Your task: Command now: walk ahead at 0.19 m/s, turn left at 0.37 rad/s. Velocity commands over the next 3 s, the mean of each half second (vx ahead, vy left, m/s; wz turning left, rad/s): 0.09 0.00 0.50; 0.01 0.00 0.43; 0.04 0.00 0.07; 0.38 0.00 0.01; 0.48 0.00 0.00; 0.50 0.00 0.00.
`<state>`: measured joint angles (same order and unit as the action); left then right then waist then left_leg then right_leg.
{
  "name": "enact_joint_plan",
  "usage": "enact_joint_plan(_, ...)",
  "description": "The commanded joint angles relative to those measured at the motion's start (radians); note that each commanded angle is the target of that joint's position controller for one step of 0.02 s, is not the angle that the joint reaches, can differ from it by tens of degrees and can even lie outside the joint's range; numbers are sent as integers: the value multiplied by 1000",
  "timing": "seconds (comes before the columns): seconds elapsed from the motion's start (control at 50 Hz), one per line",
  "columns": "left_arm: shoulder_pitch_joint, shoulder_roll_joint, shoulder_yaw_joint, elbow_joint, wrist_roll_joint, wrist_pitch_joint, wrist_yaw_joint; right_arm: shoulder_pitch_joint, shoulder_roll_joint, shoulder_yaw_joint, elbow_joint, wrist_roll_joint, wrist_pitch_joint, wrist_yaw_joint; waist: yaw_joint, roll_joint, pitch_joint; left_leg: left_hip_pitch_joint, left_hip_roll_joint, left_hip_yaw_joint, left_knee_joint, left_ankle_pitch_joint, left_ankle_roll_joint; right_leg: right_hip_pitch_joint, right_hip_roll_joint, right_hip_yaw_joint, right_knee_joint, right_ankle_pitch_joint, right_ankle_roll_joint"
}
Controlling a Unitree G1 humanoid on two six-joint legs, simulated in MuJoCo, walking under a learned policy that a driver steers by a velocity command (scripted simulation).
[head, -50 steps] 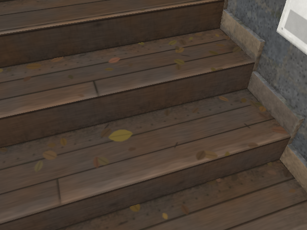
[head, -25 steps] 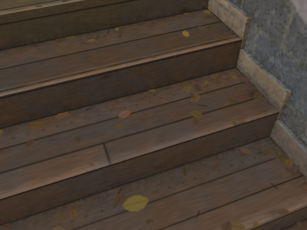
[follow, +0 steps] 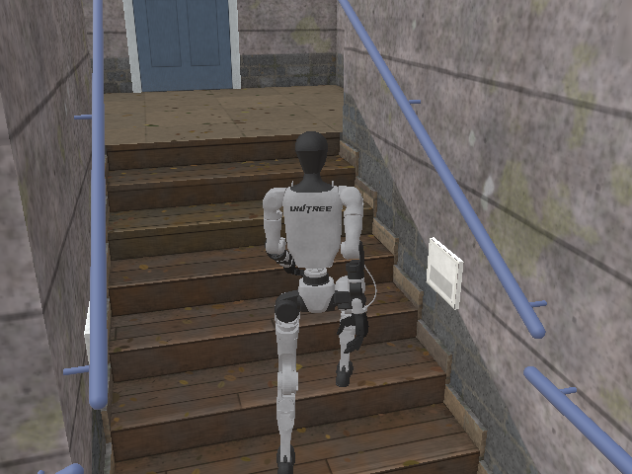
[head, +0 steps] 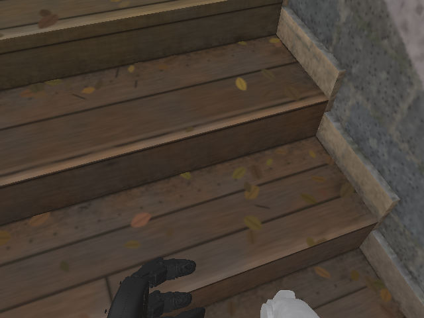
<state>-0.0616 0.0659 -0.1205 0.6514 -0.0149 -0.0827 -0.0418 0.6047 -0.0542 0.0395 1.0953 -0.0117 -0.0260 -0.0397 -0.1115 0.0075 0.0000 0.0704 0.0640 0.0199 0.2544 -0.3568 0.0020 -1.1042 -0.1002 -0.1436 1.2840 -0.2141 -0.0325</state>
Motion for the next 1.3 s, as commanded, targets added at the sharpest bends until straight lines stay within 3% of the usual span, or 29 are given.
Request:
enact_joint_plan(0.02, 333, 292, 128, -30, 16, -17, 25, -87, -352, -74, -95, -2, -31, 22, 344, 337, -277, -161, 114, -91, 294, 1716, 80, 876, 62, 139, -299, 147, -121)
enact_joint_plan(0.04, 475, 376, 165, 15, 90, -13, 29, -34, -238, -58, -145, -8, -62, 28, 310, -25, -527, -484, -8, -78, 649, 1140, 28, 1312, -209, 525, -404, 544, -303)
enact_joint_plan(0.06, 503, 401, 168, 4, 145, 9, 42, -29, -206, -56, -124, -6, -84, 47, 310, -305, -703, -507, -192, -161, 1092, 35, -5, 1338, -362, 907, -770, 646, -433)
enact_joint_plan(0.08, 388, 332, 156, -22, 134, 16, 50, -67, -193, -79, -143, 18, -86, 72, 256, -205, -632, -598, -172, -267, 1416, -41, -21, 1181, -361, 888, -815, 403, -377)
enact_joint_plan(0.1, 261, 263, 146, 0, 72, 26, 57, -168, -129, -75, -198, 39, -55, 68, 198, -118, -442, -725, -124, -178, 1496, -30, -12, 1001, -348, 757, -825, 87, -299)
enact_joint_plan(0.12, 180, 171, 122, 45, 32, 33, 67, -262, -75, -60, -259, 27, -9, 52, 149, -59, -200, -815, -71, -117, 1499, 6, 15, 764, -297, 557, -805, -128, -209)
enact_joint_plan(0.14, 131, 132, 116, 91, 27, 26, 72, -284, -73, -57, -296, 22, 21, 36, 97, -23, -82, -804, -32, -105, 1485, 21, 41, 606, -260, 402, -795, -197, -139)
enact_joint_plan(0.2, 142, 119, 120, 173, 54, 10, 80, -253, -78, -48, -348, 19, 55, 15, 18, -63, 3, -824, -35, -94, 1554, 109, 96, 492, -252, 233, -856, -183, -94)
enact_joint_plan(0.26, 172, 147, 130, 178, 63, 42, 101, -302, -87, -31, -402, -1, 61, -7, 3, -101, -15, -914, -29, -111, 1413, 239, 53, 564, -219, 89, -907, -86, -83)
enact_joint_plan(0.32, 119, 286, 166, 125, 76, 50, 118, -338, -197, -65, -436, -10, 61, -22, -4, -126, -80, -789, -7, -18, 1154, 264, -30, 626, -238, -9, -996, 87, -144)
enact_joint_plan(0.36, 66, 321, 176, 81, 78, 42, 124, -344, -208, -78, -443, -9, 69, -18, -1, -110, -115, -717, 21, 2, 1172, 220, -46, 647, -295, 0, -1003, 53, -150)
enact_joint_plan(0.46, 166, 355, 215, 79, 21, 76, 129, -416, -229, -111, -486, 17, 82, 2, 78, -128, -59, -555, 14, 84, 722, 32, 22, 768, -283, -21, -985, -251, -113)
enact_joint_plan(0.52, 188, 305, 208, 104, -7, 104, 98, -364, -225, -135, -462, 27, 79, 20, 76, -50, 0, -459, -47, 127, 330, 23, 75, 836, -243, -53, -823, -229, -63)
enact_joint_plan(0.54, 225, 275, 206, 122, -2, 115, 85, -339, -260, -147, -466, 20, 77, 27, 84, 62, 27, -394, -45, 29, 201, 133, 103, 779, -182, -95, -633, -200, -26)
enact_joint_plan(0.56, 241, 219, 194, 86, 30, 117, 81, -306, -386, -176, -487, 4, 66, 28, 127, 346, 55, -294, 140, -309, 205, 560, 186, 495, -57, -135, -205, -456, 53)
enact_joint_plan(0.58, 122, 210, 189, 13, 43, 97, 85, -278, -418, -175, -521, -8, 37, 37, 87, 344, -44, -273, 233, -654, 91, 417, 358, 326, 76, 98, 44, -423, 108)
enact_joint_plan(0.6, 90, 227, 196, 14, 20, 78, 76, -300, -387, -168, -527, -16, 13, 39, 80, 193, -77, -255, 261, -663, 38, 253, 386, 272, 70, 186, 194, -358, 109)
enact_joint_plan(0.64, 63, 213, 191, 3, 28, 59, 70, -434, -326, -143, -579, 11, 13, 20, 121, 52, -82, -247, 202, -523, 112, 159, 280, 223, 27, 233, 182, -203, 101)
enact_joint_plan(0.66, 68, 221, 191, -12, 36, 59, 77, -476, -302, -131, -595, 19, 19, 12, 135, 59, -82, -288, 178, -468, 135, 196, 257, 259, 27, 232, 121, -162, 109)
enact_joint_plan(0.76, 154, 163, 156, 2, 21, 79, 76, -459, -242, -99, -630, -17, 20, -21, 122, 104, -205, -286, 110, -268, 247, 716, 226, 495, 74, 143, -111, -93, 121)
enact_joint_plan(0.84, 153, 163, 151, -12, 3, 94, 66, -403, -260, -97, -623, 2, 41, -4, 68, 168, -163, -279, 144, -306, 229, 735, 244, 622, 101, 97, -436, -207, 107)
enact_joint_plan(0.9, 233, 177, 165, 11, -3, 80, 53, -439, -239, -85, -617, 23, 47, -5, 111, 177, -137, -262, 134, -325, 238, 659, 192, 821, 82, 112, -820, 60, 69)
enact_joint_plan(0.92, 226, 182, 169, 9, 14, 76, 50, -433, -215, -78, -607, 27, 39, 0, 112, 127, -126, -304, 93, -306, 257, 535, 153, 900, 61, 145, -884, 194, 50)
enact_joint_plan(0.94, 234, 226, 180, -4, 40, 67, 49, -411, -179, -71, -605, 9, 28, 8, 98, -24, -147, -395, -5, -234, 375, 306, 90, 1011, -41, 271, -877, 510, 21)
enact_joint_plan(0.96, 181, 218, 177, -6, 58, 71, 59, -342, -144, -66, -583, 4, 26, 18, 36, -205, -145, -465, -79, -176, 391, -43, 30, 1013, -138, 364, -864, 608, -97)
enact_joint_plan(0.98, 120, 166, 167, -40, 59, 62, 58, -374, -189, -78, -568, 3, 30, 21, 47, -191, -127, -413, -55, -138, 391, -50, -13, 898, -171, 392, -897, 424, -169)
enact_joint_plan(1.0, 103, 145, 162, -49, 52, 57, 57, -431, -212, -87, -572, 10, 35, 20, 64, -147, -101, -387, -49, -127, 362, 8, -22, 861, -127, 363, -911, 278, -156)
enact_joint_plan(1.06, 165, 177, 173, -23, 35, 44, 68, -470, -195, -83, -570, 6, 47, 24, 91, -83, -54, -365, -45, -137, 278, 127, 0, 835, -47, 288, -925, 37, -79)
enact_joint_plan(1.3, 292, 172, 178, 83, 48, 29, 69, -383, -173, -99, -450, 10, 48, 13, 130, 19, -48, -325, -22, -166, 166, 281, 48, 940, 18, 171, -922, 80, -43)
